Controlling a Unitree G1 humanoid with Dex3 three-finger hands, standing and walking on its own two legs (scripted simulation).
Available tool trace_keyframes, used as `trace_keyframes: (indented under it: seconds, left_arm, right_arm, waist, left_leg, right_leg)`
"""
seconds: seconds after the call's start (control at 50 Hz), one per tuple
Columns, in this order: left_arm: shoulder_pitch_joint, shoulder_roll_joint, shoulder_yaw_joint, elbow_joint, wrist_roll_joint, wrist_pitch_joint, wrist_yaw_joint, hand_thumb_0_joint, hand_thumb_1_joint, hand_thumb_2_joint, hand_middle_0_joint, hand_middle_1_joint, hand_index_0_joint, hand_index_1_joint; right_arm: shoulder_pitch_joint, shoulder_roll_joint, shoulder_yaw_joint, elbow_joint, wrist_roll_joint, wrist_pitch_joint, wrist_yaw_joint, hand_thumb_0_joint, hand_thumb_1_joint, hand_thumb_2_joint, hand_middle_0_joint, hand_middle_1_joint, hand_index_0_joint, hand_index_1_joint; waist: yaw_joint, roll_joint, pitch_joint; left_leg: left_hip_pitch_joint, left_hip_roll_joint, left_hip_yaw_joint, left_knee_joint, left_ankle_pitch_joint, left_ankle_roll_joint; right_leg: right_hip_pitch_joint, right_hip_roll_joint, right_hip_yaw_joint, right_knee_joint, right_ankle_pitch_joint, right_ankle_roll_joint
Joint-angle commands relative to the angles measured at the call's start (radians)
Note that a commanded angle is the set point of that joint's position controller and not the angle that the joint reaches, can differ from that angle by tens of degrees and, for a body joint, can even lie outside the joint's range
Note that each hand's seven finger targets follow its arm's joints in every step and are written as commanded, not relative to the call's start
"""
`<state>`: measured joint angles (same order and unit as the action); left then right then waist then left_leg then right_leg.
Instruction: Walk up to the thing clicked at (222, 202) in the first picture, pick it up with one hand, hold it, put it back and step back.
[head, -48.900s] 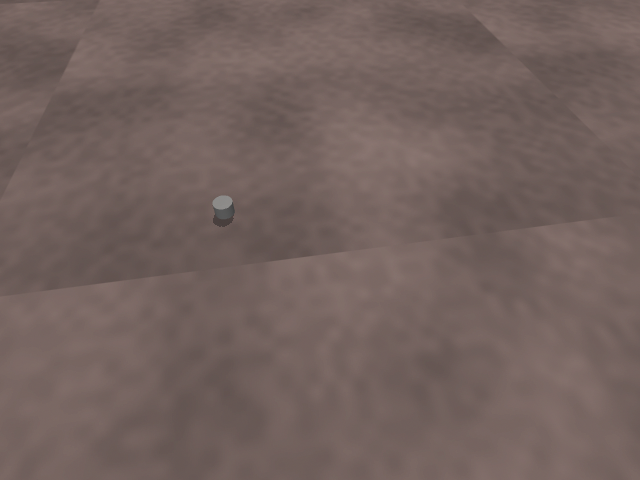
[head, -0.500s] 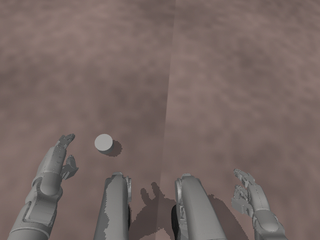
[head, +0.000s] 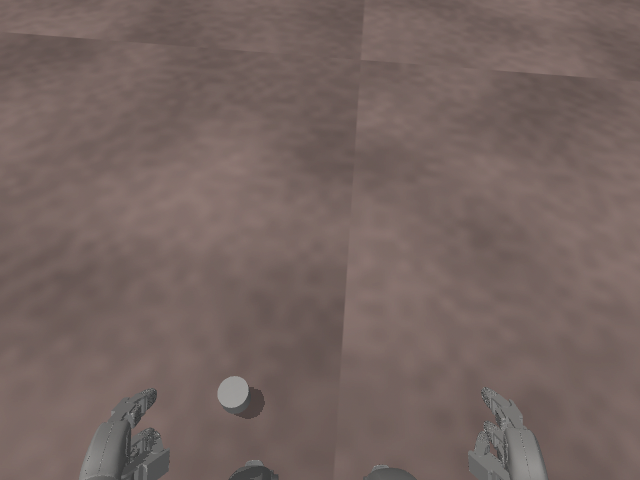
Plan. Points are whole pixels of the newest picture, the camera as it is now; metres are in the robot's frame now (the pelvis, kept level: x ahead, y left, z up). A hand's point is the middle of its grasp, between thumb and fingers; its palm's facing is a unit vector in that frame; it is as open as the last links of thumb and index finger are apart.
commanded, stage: home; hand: left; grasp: from above
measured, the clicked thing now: (234, 394) +0.43 +0.20 -0.67
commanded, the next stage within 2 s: none
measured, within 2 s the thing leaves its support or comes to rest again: neither
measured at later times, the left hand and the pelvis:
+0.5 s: hand out of the picture +0.15 +0.18 -0.04, palm faces +0.06 -0.98 -0.20, open 7.4 cm; pelvis +0.00 +0.00 +0.01, yaw +1 degrees
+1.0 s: hand (163, 475) +0.16 +0.17 -0.04, palm faces +0.05 -0.98 -0.20, open 7.4 cm; pelvis +0.00 +0.00 +0.01, yaw +0 degrees
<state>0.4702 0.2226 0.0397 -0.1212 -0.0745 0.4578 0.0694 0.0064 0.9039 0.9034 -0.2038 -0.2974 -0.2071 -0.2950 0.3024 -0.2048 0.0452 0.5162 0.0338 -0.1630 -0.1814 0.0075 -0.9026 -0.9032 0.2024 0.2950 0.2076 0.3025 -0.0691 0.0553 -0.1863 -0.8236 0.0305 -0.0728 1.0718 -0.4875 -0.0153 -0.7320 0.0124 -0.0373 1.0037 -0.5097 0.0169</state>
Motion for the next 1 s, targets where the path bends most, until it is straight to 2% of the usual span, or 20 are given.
trace_keyframes:
  seconds: [0.0, 0.14, 0.38, 0.4, 0.42, 0.48, 0.52, 0.56, 0.68, 0.72, 0.76, 0.78, 0.82, 0.84, 0.9, 0.96, 0.98]
  left_arm:
    - [0.045, 0.086, 0.052, -0.212, 0.012, -0.032, -0.014, 0.0, 0.9, 0.9, -0.2, -0.3, -0.2, -0.3]
    - [0.011, 0.09, 0.046, -0.199, 0.023, -0.036, -0.042, 0.0, 0.9, 0.9, -0.2, -0.3, -0.2, -0.3]
    - [0.003, 0.104, 0.053, -0.208, 0.034, -0.043, -0.042, 0.0, 0.9, 0.9, -0.2, -0.3, -0.2, -0.3]
    - [0.011, 0.1, 0.052, -0.205, 0.033, -0.043, -0.042, 0.0, 0.9, 0.9, -0.2, -0.3, -0.2, -0.3]
    - [0.007, 0.103, 0.052, -0.208, 0.032, -0.043, -0.042, 0.0, 0.9, 0.9, -0.2, -0.3, -0.2, -0.299]
    - [0.003, 0.097, 0.048, -0.203, 0.033, -0.045, -0.041, 0.0, 0.9, 0.9, -0.2, -0.3, -0.2, -0.3]
    - [0.01, 0.098, 0.048, -0.205, 0.03, -0.049, -0.041, 0.0, 0.9, 0.9, -0.2, -0.3, -0.2, -0.3]
    - [0.011, 0.101, 0.059, -0.206, 0.026, -0.05, -0.038, 0.0, 0.9, 0.9, -0.2, -0.3, -0.2, -0.3]
    - [0.015, 0.097, 0.05, -0.194, 0.027, -0.051, -0.043, 0.0, 0.9, 0.9, -0.2, -0.3, -0.2, -0.3]
    - [0.013, 0.107, 0.058, -0.209, 0.027, -0.052, -0.042, 0.0, 0.9, 0.9, -0.2, -0.301, -0.2, -0.3]
    - [0.019, 0.104, 0.052, -0.198, 0.028, -0.05, -0.042, 0.0, 0.9, 0.9, -0.2, -0.3, -0.2, -0.3]
    - [0.007, 0.103, 0.052, -0.2, 0.026, -0.051, -0.043, 0.0, 0.9, 0.9, -0.2, -0.301, -0.2, -0.3]
    - [0.016, 0.108, 0.056, -0.193, 0.027, -0.048, -0.041, 0.0, 0.9, 0.9, -0.2, -0.301, -0.2, -0.3]
    - [0.001, 0.103, 0.051, -0.195, 0.027, -0.05, -0.042, 0.0, 0.9, 0.9, -0.2, -0.301, -0.2, -0.3]
    - [0.004, 0.108, 0.055, -0.198, 0.027, -0.046, -0.045, 0.0, 0.9, 0.9, -0.2, -0.301, -0.2, -0.3]
    - [0.02, 0.105, 0.058, -0.187, 0.025, -0.046, -0.046, 0.0, 0.9, 0.9, -0.2, -0.3, -0.2, -0.3]
    - [0.005, 0.101, 0.045, -0.209, 0.026, -0.048, -0.043, 0.0, 0.9, 0.9, -0.2, -0.3, -0.2, -0.3]
  right_arm:
    - [-0.06, -0.114, -0.051, -0.162, -0.013, -0.075, -0.017, 0.0, -0.901, -0.9, 0.2, 0.3, 0.2, 0.3]
    - [-0.066, -0.135, -0.063, -0.162, -0.021, -0.101, -0.014, 0.0, -0.9, -0.9, 0.2, 0.3, 0.2, 0.3]
    - [-0.094, -0.134, -0.058, -0.158, -0.027, -0.119, -0.008, 0.0, -0.9, -0.9, 0.2, 0.3, 0.2, 0.3]
    - [-0.087, -0.135, -0.058, -0.157, -0.029, -0.121, -0.008, 0.0, -0.9, -0.9, 0.2, 0.3, 0.2, 0.3]
    - [-0.092, -0.137, -0.058, -0.155, -0.027, -0.121, -0.007, 0.0, -0.9, -0.9, 0.2, 0.3, 0.2, 0.3]
    - [-0.091, -0.135, -0.057, -0.158, -0.026, -0.122, -0.009, 0.0, -0.9, -0.9, 0.2, 0.3, 0.2, 0.3]
    - [-0.09, -0.137, -0.06, -0.153, -0.027, -0.124, -0.01, 0.0, -0.901, -0.9, 0.2, 0.299, 0.2, 0.299]
    - [-0.09, -0.134, -0.057, -0.154, -0.027, -0.126, -0.012, 0.0, -0.901, -0.899, 0.2, 0.299, 0.2, 0.299]
    - [-0.086, -0.136, -0.06, -0.148, -0.027, -0.129, -0.014, 0.0, -0.901, -0.899, 0.2, 0.299, 0.2, 0.299]
    - [-0.085, -0.134, -0.062, -0.147, -0.027, -0.129, -0.016, 0.0, -0.901, -0.899, 0.199, 0.299, 0.2, 0.299]
    - [-0.088, -0.136, -0.061, -0.147, -0.027, -0.128, -0.015, 0.0, -0.901, -0.899, 0.2, 0.299, 0.2, 0.299]
    - [-0.084, -0.135, -0.061, -0.144, -0.027, -0.128, -0.015, 0.0, -0.901, -0.899, 0.2, 0.299, 0.2, 0.299]
    - [-0.09, -0.132, -0.059, -0.144, -0.026, -0.126, -0.016, 0.0, -0.901, -0.899, 0.2, 0.299, 0.2, 0.299]
    - [-0.09, -0.137, -0.06, -0.148, -0.026, -0.126, -0.015, 0.0, -0.901, -0.899, 0.199, 0.299, 0.2, 0.299]
    - [-0.091, -0.14, -0.062, -0.145, -0.026, -0.128, -0.013, 0.0, -0.901, -0.899, 0.199, 0.299, 0.2, 0.299]
    - [-0.084, -0.141, -0.066, -0.142, -0.026, -0.128, -0.013, 0.0, -0.901, -0.899, 0.2, 0.299, 0.2, 0.299]
    - [-0.09, -0.135, -0.06, -0.144, -0.026, -0.127, -0.013, 0.0, -0.901, -0.899, 0.2, 0.299, 0.2, 0.299]
  waist:
    - [0.017, -0.003, -0.091]
    - [0.01, -0.028, -0.029]
    - [0.032, -0.002, -0.033]
    - [0.025, -0.003, -0.049]
    - [0.033, 0.001, -0.038]
    - [0.028, -0.007, -0.035]
    - [0.027, -0.013, -0.055]
    - [0.035, -0.022, -0.035]
    - [0.03, -0.021, -0.047]
    - [0.031, -0.012, -0.065]
    - [0.034, -0.023, -0.039]
    - [0.029, -0.026, -0.056]
    - [0.038, -0.031, -0.039]
    - [0.029, -0.034, -0.03]
    - [0.033, -0.001, -0.028]
    - [0.027, -0.01, -0.056]
    - [0.034, -0.012, -0.041]
  left_leg:
    - [0.214, -0.024, 0.02, -0.192, 0.257, 0.027]
    - [0.236, -0.025, 0.03, -0.212, 0.236, 0.028]
    - [0.232, -0.035, 0.039, -0.224, 0.166, 0.027]
    - [0.24, -0.033, 0.034, -0.225, 0.168, 0.027]
    - [0.235, -0.031, 0.032, -0.231, 0.166, 0.026]
    - [0.233, -0.031, 0.032, -0.232, 0.146, 0.027]
    - [0.239, -0.029, 0.031, -0.227, 0.166, 0.026]
    - [0.222, -0.031, 0.035, -0.222, 0.156, 0.027]
    - [0.229, -0.028, 0.035, -0.221, 0.161, 0.026]
    - [0.239, -0.029, 0.039, -0.209, 0.198, 0.026]
    - [0.232, -0.028, 0.041, -0.21, 0.195, 0.026]
    - [0.232, -0.03, 0.04, -0.204, 0.199, 0.029]
    - [0.223, -0.03, 0.041, -0.209, 0.189, 0.028]
    - [0.22, -0.03, 0.042, -0.213, 0.165, 0.029]
    - [0.227, -0.028, 0.039, -0.227, 0.148, 0.025]
    - [0.244, -0.026, 0.036, -0.218, 0.183, 0.026]
    - [0.23, -0.028, 0.041, -0.214, 0.187, 0.025]
  right_leg:
    - [0.1, 0.024, -0.036, -0.188, 0.259, -0.02]
    - [0.092, 0.019, -0.04, -0.205, 0.236, -0.012]
    - [0.103, 0.011, -0.029, -0.225, 0.177, -0.011]
    - [0.107, 0.013, -0.03, -0.22, 0.181, -0.011]
    - [0.112, 0.014, -0.035, -0.217, 0.177, -0.013]
    - [0.099, 0.014, -0.032, -0.219, 0.158, -0.014]
    - [0.104, 0.016, -0.033, -0.215, 0.172, -0.014]
    - [0.106, 0.013, -0.031, -0.221, 0.164, -0.012]
    - [0.104, 0.014, -0.029, -0.215, 0.168, -0.012]
    - [0.114, 0.012, -0.025, -0.214, 0.203, -0.01]
    - [0.107, 0.014, -0.027, -0.215, 0.202, -0.009]
    - [0.112, 0.012, -0.024, -0.217, 0.209, -0.007]
    - [0.11, 0.012, -0.025, -0.223, 0.195, -0.009]
    - [0.105, 0.012, -0.024, -0.227, 0.174, -0.008]
    - [0.096, 0.014, -0.027, -0.221, 0.156, -0.012]
    - [0.107, 0.015, -0.026, -0.21, 0.188, -0.012]
    - [0.104, 0.013, -0.026, -0.216, 0.193, -0.011]
